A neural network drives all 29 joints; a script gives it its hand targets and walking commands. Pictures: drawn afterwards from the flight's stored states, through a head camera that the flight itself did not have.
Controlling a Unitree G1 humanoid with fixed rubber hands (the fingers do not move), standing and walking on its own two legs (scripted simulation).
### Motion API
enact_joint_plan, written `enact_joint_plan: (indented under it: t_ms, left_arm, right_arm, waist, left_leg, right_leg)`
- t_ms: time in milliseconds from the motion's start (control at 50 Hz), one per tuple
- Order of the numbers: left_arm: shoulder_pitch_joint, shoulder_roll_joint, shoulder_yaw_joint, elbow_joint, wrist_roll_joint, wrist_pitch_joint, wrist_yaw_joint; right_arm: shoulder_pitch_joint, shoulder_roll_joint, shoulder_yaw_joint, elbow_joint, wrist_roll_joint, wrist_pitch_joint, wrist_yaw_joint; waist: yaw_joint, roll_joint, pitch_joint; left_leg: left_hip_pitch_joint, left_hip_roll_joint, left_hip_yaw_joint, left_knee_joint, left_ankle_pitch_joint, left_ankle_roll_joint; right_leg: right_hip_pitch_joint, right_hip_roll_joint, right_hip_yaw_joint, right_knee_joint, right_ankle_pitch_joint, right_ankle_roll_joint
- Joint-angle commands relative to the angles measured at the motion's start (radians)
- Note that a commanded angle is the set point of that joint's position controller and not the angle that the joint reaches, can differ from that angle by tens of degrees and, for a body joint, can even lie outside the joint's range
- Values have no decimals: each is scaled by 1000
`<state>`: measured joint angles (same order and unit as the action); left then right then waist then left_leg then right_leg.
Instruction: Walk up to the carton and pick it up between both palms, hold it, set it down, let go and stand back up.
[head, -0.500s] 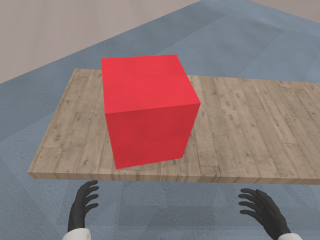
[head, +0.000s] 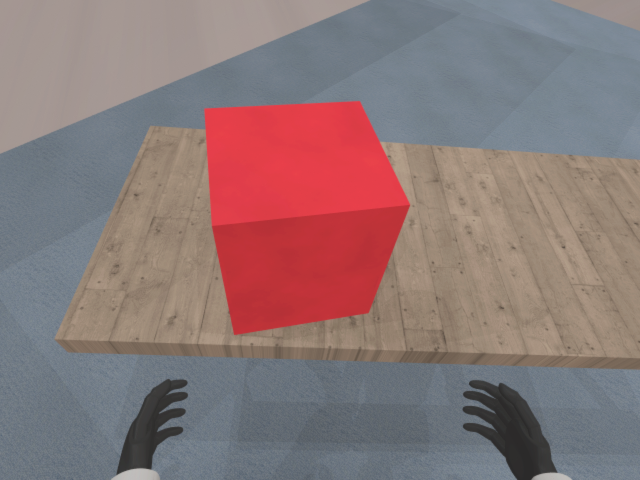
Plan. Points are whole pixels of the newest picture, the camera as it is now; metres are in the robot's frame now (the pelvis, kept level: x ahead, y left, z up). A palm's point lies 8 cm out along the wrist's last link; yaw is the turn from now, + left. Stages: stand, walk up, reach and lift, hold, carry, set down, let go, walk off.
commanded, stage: set down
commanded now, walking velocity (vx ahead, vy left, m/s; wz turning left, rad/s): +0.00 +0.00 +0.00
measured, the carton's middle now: (295, 221) +0.47 +0.05 +0.04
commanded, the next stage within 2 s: let go in 0.96 s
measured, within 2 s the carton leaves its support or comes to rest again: neither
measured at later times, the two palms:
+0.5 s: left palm (135, 457) +0.18 +0.22 -0.06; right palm (503, 474) +0.17 -0.22 -0.06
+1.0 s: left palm (130, 457) +0.18 +0.23 -0.08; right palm out of the picture +0.15 -0.21 -0.08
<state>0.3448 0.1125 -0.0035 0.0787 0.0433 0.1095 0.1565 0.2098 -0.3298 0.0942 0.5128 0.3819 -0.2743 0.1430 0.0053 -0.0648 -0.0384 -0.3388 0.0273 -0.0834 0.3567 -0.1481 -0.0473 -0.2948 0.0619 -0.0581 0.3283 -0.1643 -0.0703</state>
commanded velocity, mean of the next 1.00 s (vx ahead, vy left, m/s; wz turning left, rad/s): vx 0.00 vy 0.00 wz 0.00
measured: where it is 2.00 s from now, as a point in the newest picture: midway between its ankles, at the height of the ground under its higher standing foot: outside the picture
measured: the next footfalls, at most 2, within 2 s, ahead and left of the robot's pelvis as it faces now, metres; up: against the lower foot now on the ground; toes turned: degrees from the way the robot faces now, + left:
none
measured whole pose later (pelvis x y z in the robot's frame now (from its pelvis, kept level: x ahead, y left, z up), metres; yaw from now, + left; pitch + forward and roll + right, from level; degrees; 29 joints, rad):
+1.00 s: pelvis +0.00 +0.00 +0.00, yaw +0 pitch +7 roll +0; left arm 0.21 0.25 0.00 0.35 0.00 0.10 0.02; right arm 0.21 -0.17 0.09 0.68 0.20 -0.27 0.00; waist 0.00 -0.06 -0.01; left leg -0.33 0.03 -0.08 0.36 -0.16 -0.05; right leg -0.29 0.06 -0.06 0.34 -0.18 -0.07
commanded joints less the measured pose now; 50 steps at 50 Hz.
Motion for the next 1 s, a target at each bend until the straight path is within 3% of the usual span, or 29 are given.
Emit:
enact_joint_plan:
  t_ms: [0, 60, 120, 140, 200, 260, 280, 300, 320, 340, 360, 400, 420, 480, 500, 540, 640, 660, 680, 700, 720, 780, 800, 840, 880, 900, 940, 960, 980]
  left_arm:
    - [-19, 112, 79, -73, -21, -49, -46]
    - [-16, 115, 84, -31, -16, -53, -55]
    - [-29, 123, 85, 2, -12, -49, -63]
    - [-27, 134, 101, -61, -19, -62, -54]
    - [-32, 173, 106, -10, -37, -71, -78]
    - [-47, 163, 98, 0, -43, -65, -84]
    - [-39, 154, 93, 46, -43, -58, -93]
    - [-75, 169, 87, 38, -40, -51, -100]
    - [-77, 174, 83, -47, -55, -70, -82]
    - [-80, 185, 93, 68, -53, -53, -110]
    - [-87, 178, 85, 28, -46, -55, -100]
    - [-73, 182, 83, 63, -34, -46, -106]
    - [-61, 192, 84, 128, -48, -38, -127]
    - [-89, 204, 84, 46, -63, -53, -116]
    - [-97, 216, 90, -29, -55, -62, -99]
    - [-96, 227, 99, 131, -40, -41, -134]
    - [-104, 245, 106, 82, -57, -50, -139]
    - [-105, 238, 107, 165, -54, -42, -153]
    - [-125, 241, 106, 121, -37, -41, -144]
    - [-113, 255, 107, 153, -45, -36, -160]
    - [-127, 262, 110, 88, -61, -51, -148]
    - [-130, 258, 108, 213, -35, -25, -169]
    - [-140, 268, 102, 163, -49, -35, -162]
    - [-157, 270, 102, 179, -50, -34, -169]
    - [-139, 272, 110, 137, -52, -45, -152]
    - [-174, 269, 83, 209, -42, -32, -160]
    - [-156, 277, 108, 229, -45, -35, -162]
    - [-184, 275, 103, 204, -37, -35, -157]
    - [-157, 264, 101, 214, -36, -37, -159]
  right_arm:
    - [83, -97, -118, -76, -183, -4, -46]
    - [62, -83, -115, -35, -190, -17, -51]
    - [91, -54, -111, 17, -195, -6, -54]
    - [59, -46, -96, -59, -178, -27, -53]
    - [85, -27, -103, -61, -212, -33, -85]
    - [76, -19, -106, -10, -213, -36, -84]
    - [51, -19, -104, -12, -226, -33, -89]
    - [48, -4, -97, 10, -234, -31, -98]
    - [29, -17, -112, -37, -220, -44, -90]
    - [49, 14, -107, 32, -256, -28, -112]
    - [38, 6, -107, 15, -240, -29, -103]
    - [50, 11, -108, 24, -252, -30, -107]
    - [69, 21, -106, 72, -272, -22, -122]
    - [32, 15, -122, 7, -263, -39, -122]
    - [19, 19, -138, -17, -254, -56, -118]
    - [40, 48, -106, 63, -289, -40, -143]
    - [37, 64, -115, 35, -288, -44, -154]
    - [22, 65, -107, 74, -305, -39, -159]
    - [5, 58, -104, 59, -298, -43, -155]
    - [39, 78, -93, 67, -307, -37, -166]
    - [15, 67, -101, 39, -300, -44, -162]
    - [20, 98, -97, 159, -324, -27, -174]
    - [-22, 86, -100, 100, -323, -36, -172]
    - [3, 95, -108, 117, -326, -50, -178]
    - [-24, 87, -120, 63, -307, -70, -164]
    - [-25, 102, -120, 139, -342, -58, -171]
    - [-44, 90, -111, 119, -337, -56, -168]
    - [-44, 65, -127, 151, -347, -55, -165]
    - [-45, 84, -112, 144, -336, -61, -165]
  waist:
    - [0, -39, -124]
    - [14, -31, -127]
    - [-9, 16, -126]
    - [36, 2, -149]
    - [-4, -41, -136]
    - [-4, 18, -163]
    - [8, -14, -107]
    - [0, 6, -106]
    - [26, 39, -151]
    - [-7, -6, -105]
    - [14, 11, -138]
    - [5, 36, -105]
    - [-8, -2, -116]
    - [16, 20, -136]
    - [21, 71, -167]
    - [-9, 28, -120]
    - [13, 48, -130]
    - [5, 15, -99]
    - [10, 56, -111]
    - [-8, 10, -99]
    - [13, 39, -134]
    - [-13, 77, -81]
    - [7, 60, -91]
    - [-15, 65, -111]
    - [34, 75, -141]
    - [-10, 73, -102]
    - [21, 39, -106]
    - [-3, 80, -113]
    - [21, 85, -115]
  left_leg:
    - [146, -50, 102, -10, 57, 45]
    - [163, -58, 103, -11, 77, 50]
    - [188, -47, 107, -3, 58, 43]
    - [181, -47, 102, -7, 77, 51]
    - [122, -61, 106, 8, 68, 54]
    - [161, -60, 103, 2, 68, 48]
    - [164, -54, 101, -6, 67, 53]
    - [170, -53, 105, -7, 52, 56]
    - [190, -43, 104, -20, 79, 51]
    - [164, -58, 111, -1, 50, 58]
    - [169, -50, 106, -4, 59, 56]
    - [172, -49, 106, -8, 47, 51]
    - [175, -53, 113, -5, 43, 59]
    - [184, -52, 111, -5, 52, 55]
    - [193, -44, 108, -6, 71, 45]
    - [163, -58, 112, 3, 39, 51]
    - [171, -57, 120, 1, 43, 53]
    - [176, -51, 109, -3, 30, 58]
    - [181, -49, 113, -2, 35, 53]
    - [171, -59, 114, 12, 22, 63]
    - [172, -51, 126, 1, 48, 55]
    - [191, -56, 116, 7, -4, 49]
    - [188, -43, 101, -5, 2, 53]
    - [190, -48, 119, 14, -4, 53]
    - [158, -45, 109, 5, 21, 51]
    - [185, -49, 115, 7, -12, 50]
    - [158, -44, 109, 10, 10, 56]
    - [194, -40, 109, 10, 13, 43]
    - [187, -41, 108, 3, 29, 47]
  right_leg:
    - [267, -150, 186, -40, 144, 73]
    - [271, -135, 156, -27, 198, 72]
    - [240, -139, 156, -33, 146, 67]
    - [265, -129, 152, -29, 162, 66]
    - [296, -161, 179, -19, 245, 92]
    - [293, -146, 156, -7, 216, 86]
    - [273, -145, 148, -27, 192, 89]
    - [251, -142, 135, -23, 161, 86]
    - [253, -120, 108, -21, 154, 71]
    - [259, -150, 146, -31, 170, 85]
    - [275, -147, 141, -31, 127, 74]
    - [267, -140, 127, -23, 160, 74]
    - [264, -136, 118, -17, 170, 74]
    - [254, -129, 101, -15, 124, 70]
    - [256, -119, 98, 0, 168, 71]
    - [268, -145, 123, -5, 207, 89]
    - [265, -134, 110, -3, 174, 83]
    - [237, -136, 116, -9, 161, 88]
    - [240, -139, 114, -6, 138, 87]
    - [250, -151, 128, -13, 150, 97]
    - [251, -143, 113, -2, 177, 90]
    - [228, -150, 113, -22, 111, 80]
    - [207, -136, 99, -11, 114, 80]
    - [227, -142, 96, -14, 121, 82]
    - [252, -134, 108, 4, 117, 80]
    - [226, -137, 90, 2, 118, 86]
    - [240, -137, 102, 0, 146, 79]
    - [210, -125, 88, 12, 142, 77]
    - [221, -129, 87, 14, 153, 80]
